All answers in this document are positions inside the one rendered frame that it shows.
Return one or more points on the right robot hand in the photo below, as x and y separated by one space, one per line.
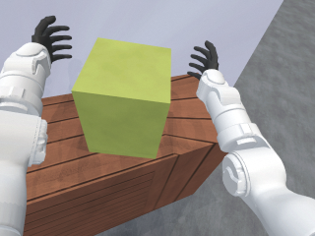
211 63

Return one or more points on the robot left forearm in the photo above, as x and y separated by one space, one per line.
23 78

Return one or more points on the left robot hand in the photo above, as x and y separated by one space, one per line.
42 35

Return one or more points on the left robot upper arm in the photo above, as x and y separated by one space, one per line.
23 141

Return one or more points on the carton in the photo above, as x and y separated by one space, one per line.
122 96

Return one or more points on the robot right forearm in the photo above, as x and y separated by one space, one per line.
234 127

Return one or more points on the pedestal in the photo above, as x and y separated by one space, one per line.
76 192

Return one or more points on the right robot upper arm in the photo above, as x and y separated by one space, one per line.
257 176

